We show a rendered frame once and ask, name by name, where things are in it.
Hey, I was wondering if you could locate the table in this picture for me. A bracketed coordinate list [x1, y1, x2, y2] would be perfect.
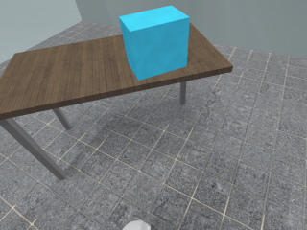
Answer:
[0, 22, 233, 180]

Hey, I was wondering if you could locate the carton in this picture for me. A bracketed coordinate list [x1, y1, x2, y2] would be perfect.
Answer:
[119, 5, 190, 81]

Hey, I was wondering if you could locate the left robot thigh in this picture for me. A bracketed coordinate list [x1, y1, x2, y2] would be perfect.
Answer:
[123, 220, 151, 230]

